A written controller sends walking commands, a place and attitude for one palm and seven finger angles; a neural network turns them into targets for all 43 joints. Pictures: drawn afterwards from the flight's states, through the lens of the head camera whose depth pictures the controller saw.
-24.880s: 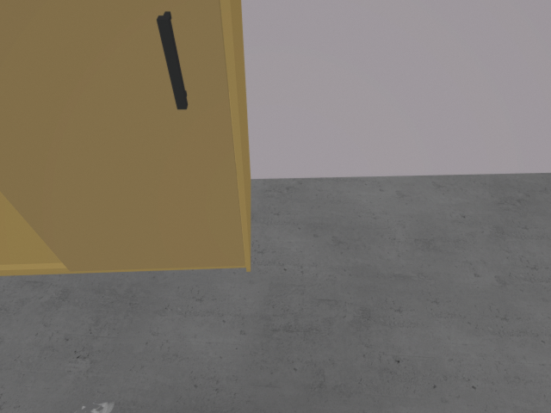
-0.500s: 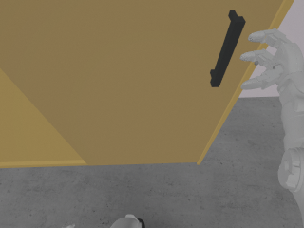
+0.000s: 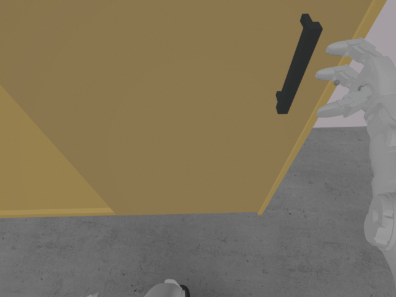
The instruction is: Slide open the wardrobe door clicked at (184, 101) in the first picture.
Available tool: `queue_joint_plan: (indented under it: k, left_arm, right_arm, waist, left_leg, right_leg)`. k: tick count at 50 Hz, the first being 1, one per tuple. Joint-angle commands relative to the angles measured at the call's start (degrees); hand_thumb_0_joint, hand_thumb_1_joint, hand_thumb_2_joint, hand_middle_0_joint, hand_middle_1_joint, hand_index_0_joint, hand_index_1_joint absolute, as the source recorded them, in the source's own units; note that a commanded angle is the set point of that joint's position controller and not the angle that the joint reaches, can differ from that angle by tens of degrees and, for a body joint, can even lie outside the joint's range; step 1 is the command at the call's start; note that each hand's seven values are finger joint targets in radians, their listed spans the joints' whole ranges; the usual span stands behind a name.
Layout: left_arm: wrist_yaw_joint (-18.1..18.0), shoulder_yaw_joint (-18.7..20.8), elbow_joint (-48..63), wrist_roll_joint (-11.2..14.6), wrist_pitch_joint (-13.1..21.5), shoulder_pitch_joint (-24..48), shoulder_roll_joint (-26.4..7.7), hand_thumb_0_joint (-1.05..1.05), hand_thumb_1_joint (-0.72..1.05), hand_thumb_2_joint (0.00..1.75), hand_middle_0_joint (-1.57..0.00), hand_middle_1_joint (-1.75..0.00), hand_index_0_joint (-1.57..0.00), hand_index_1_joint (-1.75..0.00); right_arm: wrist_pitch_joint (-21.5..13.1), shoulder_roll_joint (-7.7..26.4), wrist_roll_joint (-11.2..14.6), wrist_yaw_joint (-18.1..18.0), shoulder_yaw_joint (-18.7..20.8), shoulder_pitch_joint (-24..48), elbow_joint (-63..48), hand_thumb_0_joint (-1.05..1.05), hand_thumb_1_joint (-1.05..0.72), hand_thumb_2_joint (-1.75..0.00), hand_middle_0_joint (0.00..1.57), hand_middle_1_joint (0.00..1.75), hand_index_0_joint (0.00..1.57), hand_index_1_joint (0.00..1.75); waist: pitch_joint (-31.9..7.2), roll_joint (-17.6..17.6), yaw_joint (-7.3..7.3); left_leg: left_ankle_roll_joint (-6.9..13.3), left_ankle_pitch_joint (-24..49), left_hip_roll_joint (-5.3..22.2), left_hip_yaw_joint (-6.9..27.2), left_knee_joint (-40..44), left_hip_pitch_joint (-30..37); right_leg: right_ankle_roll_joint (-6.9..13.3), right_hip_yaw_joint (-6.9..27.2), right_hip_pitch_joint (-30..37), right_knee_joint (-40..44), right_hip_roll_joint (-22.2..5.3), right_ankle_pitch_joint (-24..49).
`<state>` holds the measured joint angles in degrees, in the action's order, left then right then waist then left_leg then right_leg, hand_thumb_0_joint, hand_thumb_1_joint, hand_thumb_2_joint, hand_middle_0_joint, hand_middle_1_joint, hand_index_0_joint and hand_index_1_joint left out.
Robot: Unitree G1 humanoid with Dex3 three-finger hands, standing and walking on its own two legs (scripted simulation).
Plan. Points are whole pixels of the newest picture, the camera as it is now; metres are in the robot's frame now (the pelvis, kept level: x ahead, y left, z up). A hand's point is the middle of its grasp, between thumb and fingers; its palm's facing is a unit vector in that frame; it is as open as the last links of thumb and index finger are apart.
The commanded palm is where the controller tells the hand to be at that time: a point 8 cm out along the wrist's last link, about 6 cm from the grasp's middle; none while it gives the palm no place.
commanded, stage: feel for the door with the fingertips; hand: right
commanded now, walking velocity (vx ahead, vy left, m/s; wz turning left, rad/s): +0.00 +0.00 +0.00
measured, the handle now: (292, 69) +0.52 -0.11 +0.17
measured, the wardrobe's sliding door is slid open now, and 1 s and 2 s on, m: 0.00 0.00 0.00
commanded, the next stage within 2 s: slide the fingers in behind the handle in 0.70 s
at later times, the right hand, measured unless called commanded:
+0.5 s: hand (334, 83) +0.49 -0.18 +0.17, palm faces -0.09 +1.00 -0.04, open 13.5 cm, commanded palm +0.49 -0.18 +0.16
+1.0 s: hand (333, 82) +0.49 -0.18 +0.17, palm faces -0.06 +1.00 -0.05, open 13.4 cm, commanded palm +0.49 -0.18 +0.16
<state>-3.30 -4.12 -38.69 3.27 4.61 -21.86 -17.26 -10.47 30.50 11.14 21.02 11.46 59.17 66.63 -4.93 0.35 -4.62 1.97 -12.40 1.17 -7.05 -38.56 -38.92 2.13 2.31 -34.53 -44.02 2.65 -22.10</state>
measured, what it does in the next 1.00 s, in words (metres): stands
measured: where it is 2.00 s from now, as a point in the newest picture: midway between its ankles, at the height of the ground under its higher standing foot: outside the picture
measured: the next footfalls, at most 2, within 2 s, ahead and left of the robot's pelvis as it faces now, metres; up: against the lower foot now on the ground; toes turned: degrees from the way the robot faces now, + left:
none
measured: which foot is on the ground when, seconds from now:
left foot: down 0.00-1.00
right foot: down 0.00-1.00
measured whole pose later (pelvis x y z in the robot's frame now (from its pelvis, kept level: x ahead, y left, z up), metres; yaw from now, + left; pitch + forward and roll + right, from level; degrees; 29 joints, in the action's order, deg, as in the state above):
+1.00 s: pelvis +0.01 +0.00 +0.00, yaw -2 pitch +12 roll +1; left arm -2.4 -3.5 -41.3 2.1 6.6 -20.0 -16.6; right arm -10.6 24.1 13.2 14.0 4.8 59.9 64.9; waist -5.2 0.3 -1.9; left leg 1.5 -14.4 2.9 -8.5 -39.8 -37.5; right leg 2.3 4.1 -33.3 -44.0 4.3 -22.6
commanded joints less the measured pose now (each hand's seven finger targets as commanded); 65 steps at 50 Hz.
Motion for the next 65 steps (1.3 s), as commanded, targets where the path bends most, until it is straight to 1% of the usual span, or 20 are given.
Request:
queue_joint_plan:
  k: [1,3,7,9,17,21,24,26,29,33,35,37,40,44,47,50,58,62,63,65]
  left_arm:
    - [-0.47,3.74,4.32,0.09,2.12,-5.41,-9.24,0.0,0.9,0.9,-0.2,-0.3,-0.2,-0.3]
    - [-0.36,3.6,4.21,0.04,1.95,-5.63,-9.32,0.0,0.9,0.9,-0.2,-0.3,-0.2,-0.3]
    - [-0.03,3.82,4.8,-0.08,2.15,-5.07,-8.89,0.0,0.9,0.9,-0.2,-0.3,-0.2,-0.3]
    - [-0.03,3.83,4.51,0.03,1.94,-4.88,-8.98,0.0,0.9,0.9,-0.2,-0.3,-0.2,-0.3]
    - [0.24,4.32,3.8,-0.26,2.5,-4.76,-8.71,0.0,0.9,0.9,-0.2,-0.3,-0.2,-0.3]
    - [0.37,4.3,3.18,-0.36,2.78,-4.45,-8.43,0.0,0.9,0.9,-0.2,-0.3,-0.2,-0.3]
    - [0.41,4.4,2.57,-0.5,2.76,-4.54,-8.54,0.0,0.9,0.9,-0.2,-0.3,-0.2,-0.3]
    - [0.39,4.44,2.28,-0.58,2.88,-4.38,-8.32,0.0,0.9,0.9,-0.2,-0.3,-0.2,-0.3]
    - [0.31,4.36,1.85,-0.7,2.71,-4.35,-8.64,0.0,0.9,0.9,-0.2,-0.3,-0.2,-0.3]
    - [0.29,4.21,1.85,-0.79,2.89,-3.84,-8.48,0.0,0.9,0.9,-0.2,-0.3,-0.2,-0.3]
    - [0.22,4.09,1.73,-0.75,3.14,-3.4,-8.44,0.0,0.9,0.9,-0.2,-0.3,-0.2,-0.3]
    - [0.22,4.24,1.56,-0.89,3.39,-3.37,-8.43,0.0,0.9,0.9,-0.2,-0.3,-0.2,-0.3]
    - [0.08,4.01,0.99,-0.86,3.75,-2.97,-8.61,0.0,0.9,0.9,-0.2,-0.3,-0.2,-0.3]
    - [0.09,3.92,0.86,-0.88,3.88,-3.25,-8.58,0.0,0.9,0.9,-0.2,-0.3,-0.2,-0.3]
    - [0.34,4.01,1.19,-1.01,3.9,-3.39,-8.53,0.0,0.9,0.9,-0.2,-0.3,-0.2,-0.3]
    - [0.77,3.99,1.43,-1.03,3.92,-3.15,-8.33,0.0,0.9,0.9,-0.2,-0.3,-0.2,-0.3]
    - [1.04,4.19,2.31,-0.6,3.37,-2.94,-8.27,0.0,0.9,0.9,-0.2,-0.3,-0.2,-0.3]
    - [1.53,4.52,2.83,-0.66,3.48,-2.78,-7.73,0.0,0.9,0.9,-0.2,-0.3,-0.2,-0.3]
    - [1.55,4.51,2.58,-0.68,3.25,-3.09,-7.75,0.0,0.9,0.9,-0.2,-0.3,-0.2,-0.3]
    - [1.56,4.46,2.79,-0.49,3.08,-2.53,-7.72,0.0,0.9,0.9,-0.2,-0.3,-0.2,-0.3]
  right_arm:
    - [-0.62,3.83,0.5,-0.72,-0.05,29.56,-9.41,0.0,0.5,-0.3,0.3,1.2,0.3,1.2]
    - [-0.65,5.14,0.35,-0.5,0.9,28.93,-8.53,0.0,0.5,-0.3,0.3,1.2,0.3,1.2]
    - [-1.62,-0.04,1.17,-0.31,-2.17,29.35,-11.97,0.0,0.5,-0.3,0.3,1.2,0.3,1.2]
    - [-1.3,-0.65,1.17,-0.61,-2.62,28.2,-11.08,0.0,0.5,-0.3,0.3,1.2,0.3,1.2]
    - [-1.46,-6.26,1.47,-1.78,-5.88,28.6,-14.06,0.0,0.5,-0.3,0.3,1.2,0.3,1.2]
    - [-0.97,-10.9,1.71,-2.64,-8.82,29.14,-13.8,0.0,0.5,-0.3,0.3,1.2,0.3,1.2]
    - [-0.89,-10.26,1.1,-3.27,-8.6,30.56,-13.76,0.0,0.5,-0.3,0.3,1.2,0.3,1.2]
    - [-1.07,-12.14,1.17,-3.53,-9.86,31.98,-14.88,0.0,0.5,-0.3,0.3,1.2,0.3,1.2]
    - [-0.69,-10.93,0.94,-3.86,-8.97,32.64,-13.64,0.0,0.5,-0.3,0.3,1.2,0.3,1.2]
    - [-0.76,-12.58,0.95,-4.03,-10.05,33.64,-13.81,0.0,0.5,-0.3,0.3,1.2,0.3,1.2]
    - [-0.73,-14.2,1.07,-4.24,-11.13,34.71,-13.33,0.0,0.5,-0.3,0.3,1.2,0.3,1.2]
    - [-1.19,-14.4,0.94,-4.67,-11.43,35.66,-14.46,0.0,0.5,-0.3,0.3,1.2,0.3,1.2]
    - [-0.7,-16.07,1.04,-5.04,-12.57,35.92,-12.63,0.0,0.5,-0.3,0.3,1.2,0.3,1.2]
    - [-0.61,-14.9,0.89,-4.74,-11.8,35.33,-12.15,0.0,0.5,-0.3,0.3,1.2,0.3,1.2]
    - [-1.29,-14.03,0.69,-4.36,-11.55,35.62,-13.51,0.0,0.5,-0.3,0.3,1.2,0.3,1.2]
    - [-1.49,-15.44,1.12,-3.8,-12.34,34.2,-13.33,0.0,0.5,-0.3,0.3,1.2,0.3,1.2]
    - [-1.53,-13.35,1.61,-2.68,-10.85,29.91,-14.1,0.0,0.5,-0.3,0.3,1.2,0.3,1.2]
    - [-2.01,-16.12,1.76,-2.86,-12.8,29.5,-18.15,0.0,0.5,-0.3,0.3,1.2,0.3,1.2]
    - [-1.73,-15.52,1.76,-2.98,-12.17,28.1,-16.83,0.0,0.5,-0.3,0.3,1.2,0.3,1.2]
    - [-1.68,-16.95,1.77,-2.87,-13.44,28.39,-17.98,0.0,0.5,-0.3,0.3,1.2,0.3,1.2]
  waist:
    - [-14.11,1.97,-6.72]
    - [-14.43,1.89,-6.35]
    - [-15.13,3.87,-6.39]
    - [-12.9,3.11,-6.59]
    - [-14.74,2.9,-6.66]
    - [-12.18,3.52,-7.07]
    - [-13.29,3.37,-7.24]
    - [-12.9,4.66,-7.7]
    - [-12.61,2.61,-7.99]
    - [-13.47,3.49,-8.15]
    - [-11.94,3.89,-8.56]
    - [-14.02,5.28,-8.61]
    - [-11.5,3.99,-9.23]
    - [-13.15,3.22,-8.78]
    - [-15.18,5.02,-8.4]
    - [-14.33,4.45,-8.29]
    - [-13.98,2.83,-6.91]
    - [-16.89,5.94,-6.41]
    - [-15.88,3.95,-6.19]
    - [-14.8,3.65,-6.47]
  left_leg:
    - [-0.47,-4.25,-0.62,6.4,5.57,12.32]
    - [-0.47,-3.82,-0.7,6.61,5.56,12.95]
    - [-0.29,-2.51,-0.91,5.99,5.18,11.97]
    - [-0.32,-3.49,-0.93,5.81,5.44,10.18]
    - [-0.12,-1.36,-0.99,5.0,4.96,9.41]
    - [0.26,-0.9,-1.0,4.19,4.59,6.9]
    - [0.16,-0.48,-0.96,4.22,4.42,6.43]
    - [0.33,0.6,-0.93,3.93,4.18,5.42]
    - [0.18,0.13,-0.93,4.07,4.27,5.43]
    - [0.28,0.59,-0.9,3.92,3.78,4.54]
    - [0.26,-0.44,-0.78,3.85,3.75,3.3]
    - [0.3,0.28,-0.78,3.78,3.39,2.89]
    - [0.21,-0.87,-0.74,3.85,3.5,1.86]
    - [0.23,-0.5,-0.7,4.02,3.44,3.67]
    - [0.44,0.08,-0.68,3.89,2.99,4.18]
    - [0.44,-0.34,-0.8,3.8,3.14,4.16]
    - [0.37,-0.52,-0.83,4.21,3.6,7.82]
    - [0.54,1.91,-1.02,3.75,2.95,7.45]
    - [0.44,2.0,-1.07,3.7,3.16,7.78]
    - [0.39,1.62,-1.02,3.74,3.39,7.76]
  right_leg:
    - [-0.22,1.9,1.89,9.64,-1.41,-2.13]
    - [-0.33,1.81,1.59,9.69,-1.54,-1.48]
    - [-0.65,2.12,4.7,10.07,-1.69,-0.07]
    - [-0.75,2.32,4.62,10.35,-1.94,-1.64]
    - [-1.1,3.08,8.56,10.4,-1.91,1.24]
    - [-1.58,4.0,10.14,10.62,-1.96,1.82]
    - [-1.86,4.37,11.16,10.53,-2.04,2.87]
    - [-2.03,4.51,12.61,10.19,-2.02,4.74]
    - [-1.96,4.67,11.4,10.12,-1.98,3.82]
    - [-2.19,5.07,12.76,9.82,-1.97,4.92]
    - [-2.37,5.69,12.66,10.29,-2.07,2.62]
    - [-2.57,5.82,14.46,9.79,-2.06,4.37]
    - [-2.35,6.11,12.88,10.23,-2.19,1.21]
    - [-2.1,5.5,11.74,9.68,-1.73,2.18]
    - [-2.32,5.6,12.88,9.29,-1.54,3.74]
    - [-2.35,5.52,12.51,9.47,-1.5,2.96]
    - [-1.63,4.1,9.46,9.35,-1.25,1.98]
    - [-2.18,4.37,13.79,8.91,-1.39,7.08]
    - [-2.18,4.29,13.12,9.0,-1.49,7.19]
    - [-2.04,4.1,12.53,9.31,-1.55,6.32]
